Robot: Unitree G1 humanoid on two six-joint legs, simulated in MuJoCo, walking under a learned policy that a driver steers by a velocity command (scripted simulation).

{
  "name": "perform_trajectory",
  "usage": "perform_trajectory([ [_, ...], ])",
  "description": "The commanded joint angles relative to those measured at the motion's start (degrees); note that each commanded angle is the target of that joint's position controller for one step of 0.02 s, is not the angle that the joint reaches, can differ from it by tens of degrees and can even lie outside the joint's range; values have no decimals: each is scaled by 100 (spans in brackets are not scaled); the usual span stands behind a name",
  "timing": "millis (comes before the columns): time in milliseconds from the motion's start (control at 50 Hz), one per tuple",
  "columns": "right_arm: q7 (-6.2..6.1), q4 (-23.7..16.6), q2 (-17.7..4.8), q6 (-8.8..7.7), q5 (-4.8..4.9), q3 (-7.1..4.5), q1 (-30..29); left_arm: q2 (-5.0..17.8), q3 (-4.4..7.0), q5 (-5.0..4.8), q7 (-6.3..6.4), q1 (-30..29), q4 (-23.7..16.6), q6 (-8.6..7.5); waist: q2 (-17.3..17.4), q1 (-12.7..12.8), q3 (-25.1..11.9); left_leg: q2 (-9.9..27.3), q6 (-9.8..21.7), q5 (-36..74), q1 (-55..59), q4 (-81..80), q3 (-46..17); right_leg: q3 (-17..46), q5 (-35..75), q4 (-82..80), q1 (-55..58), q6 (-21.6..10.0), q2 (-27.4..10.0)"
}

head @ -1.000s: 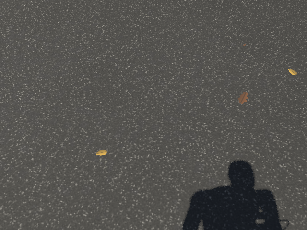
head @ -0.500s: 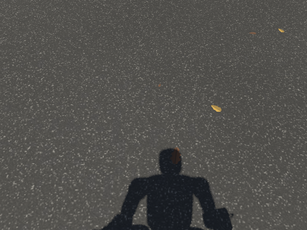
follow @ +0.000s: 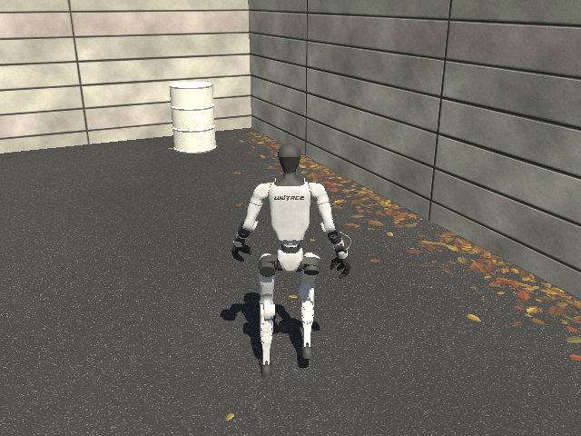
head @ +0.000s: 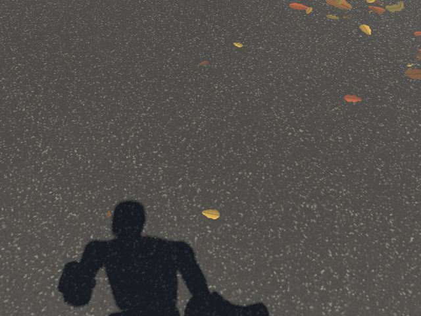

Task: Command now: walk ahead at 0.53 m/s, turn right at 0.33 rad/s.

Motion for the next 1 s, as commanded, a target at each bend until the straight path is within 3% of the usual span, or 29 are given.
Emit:
perform_trajectory([
  [20,100,-100,-373,-199,100,13,-156,-466,-268,25,-122,111,-607,-76,1151,479,-224,1136,842,4736,142,-1017,-779,343,632,-1660,25,87,-61],
  [40,125,-149,-401,-176,116,13,-493,-523,-342,-10,-176,170,-545,-110,1166,609,-282,768,730,4426,-371,-1106,-335,61,1352,-2664,915,78,21],
  [60,154,-87,-476,-152,175,-7,-407,-516,-370,-31,-223,119,-460,-133,1162,551,-328,597,717,4088,-687,-1155,-274,-245,1979,-3119,1665,104,189],
  [80,176,-1,-590,-133,232,-29,-228,-475,-379,-22,-236,95,-415,-135,1125,548,-362,651,746,3882,-749,-1170,-469,-306,2388,-3342,2148,89,218],
  [140,132,157,-810,-36,300,-84,57,-118,-309,176,-87,712,-29,-220,639,840,-503,564,532,4193,-262,108,-706,-92,2905,-4131,3037,-90,132],
  [160,113,163,-818,-6,323,-85,281,95,-266,277,-2,968,53,-301,407,906,-727,286,423,3363,-499,1075,-684,79,3862,-4262,3639,-131,-244],
  [180,86,-34,-464,50,350,-15,684,571,-184,369,102,1300,-38,-349,-628,839,-1531,-211,243,46,-1315,2990,-349,1299,7417,-3634,4829,-467,-1979],
  [200,-71,9,-207,231,544,33,1544,600,-118,68,128,1331,-228,-277,-1184,638,-3042,-584,251,-2544,-1637,4841,-738,2320,9354,-3402,5614,-1243,-3237],
  [220,-137,117,-608,369,364,-86,1429,375,-117,-204,164,1059,-326,-175,-363,612,-2933,-377,282,-2238,-1726,5083,-993,1863,8385,-3633,4942,-1201,-2855],
  [260,-92,13,-495,509,183,-132,872,-189,-270,-201,275,370,-350,-120,-153,289,-1524,-20,177,-1593,-2116,4737,-794,1157,6017,-4325,3674,-899,-2244],
  [280,-46,-20,-418,608,122,-144,787,-275,-291,-201,351,157,-336,-105,-317,121,-1084,51,84,-1351,-2053,4584,-736,823,5369,-4664,3108,-822,-2054],
  [300,-16,-24,-339,714,55,-172,813,-290,-291,-177,387,214,-304,-114,-368,66,-889,31,21,-1194,-1790,4643,-648,553,5262,-4841,2633,-802,-1992],
  [360,1,-228,-123,921,74,-217,646,-279,-231,-116,415,22,-327,-166,-304,-147,-942,77,-20,-895,-1636,4577,-559,126,4207,-5155,2083,-965,-2070],
  [420,124,-562,-10,1046,72,-195,94,-334,-218,-57,423,-141,-324,-157,-510,-162,-753,295,97,-257,-1464,3512,-500,-426,2802,-5260,1759,-734,-1974],
  [480,259,-807,-88,1091,99,-194,-328,-130,-111,-27,392,-83,-328,-96,-632,-16,-738,212,226,-99,-899,2505,-239,-742,1748,-5125,1642,-495,-2051],
  [540,288,-1017,-181,1066,113,-229,-586,102,15,-77,316,184,-267,29,-439,102,-681,50,364,-396,-507,1616,43,-877,1075,-4611,1810,-242,-2258],
  [560,276,-987,-225,1027,95,-256,-463,122,44,-97,294,272,-231,80,-175,44,-675,-69,452,-310,-166,1133,34,-1037,555,-4146,1695,-10,-2117],
  [580,230,-856,-439,945,37,-318,-117,38,64,-57,253,557,-134,171,637,-39,-523,32,580,-22,175,363,-564,-1287,-224,-3129,1316,334,-1757],
  [600,125,-990,-1142,852,41,-424,-113,-362,-26,-33,208,866,-230,294,2428,182,-155,1508,943,1491,176,-385,-2852,-1667,-1971,-1279,71,825,-965],
  [620,73,-1150,-1687,845,43,-602,108,-238,-66,31,260,138,-691,401,2202,-211,-278,1990,1796,2194,-84,-822,-4092,-450,-2129,-542,-589,902,-275],
  [640,44,-1065,-1507,877,34,-588,126,-153,-58,-19,291,-61,-698,413,1510,-173,-265,1733,1819,1403,-25,-830,-3605,-12,-1560,-293,-677,853,-431],
  [660,4,-1138,-1298,919,60,-524,-289,-131,-43,-96,312,20,-636,355,1386,42,-104,1350,1632,856,-215,-826,-3108,110,-872,-466,-607,785,-474],
  [680,-4,-1260,-1113,958,73,-485,-754,-83,-27,-94,326,117,-522,284,1262,219,-169,951,1425,766,-243,-755,-2742,132,-330,-589,-417,759,-483],
  [700,-14,-1371,-970,962,122,-451,-991,-23,0,-15,321,273,-421,262,1271,277,-353,741,1371,1185,-225,-623,-2517,57,-52,-505,-232,748,-406],
  [720,0,-1396,-846,953,151,-412,-984,-11,8,18,301,343,-364,269,1131,277,-563,669,1354,1604,-141,-520,-2440,85,31,-439,-89,745,-354],
  [760,32,-1350,-868,916,167,-435,-746,-118,-26,-24,268,284,-389,296,782,200,-731,633,1370,1888,96,-406,-2575,163,10,-669,-67,761,-277],
  [880,54,-1355,-1041,942,91,-529,-453,-127,-101,-91,294,-53,-541,304,959,-65,-647,570,1495,893,343,-445,-3516,425,-138,-1926,6,698,10],
  [960,118,-1361,-1110,947,61,-564,-588,-46,-115,-162,310,-60,-559,238,1039,-29,-643,388,1391,1037,36,-381,-3955,503,-200,-2629,729,541,275],
  [1000,124,-1367,-974,928,51,-504,-793,-13,-113,-209,335,327,-413,211,1174,83,-813,367,1239,1492,-59,-266,-3770,340,-166,-3050,1349,439,247],
])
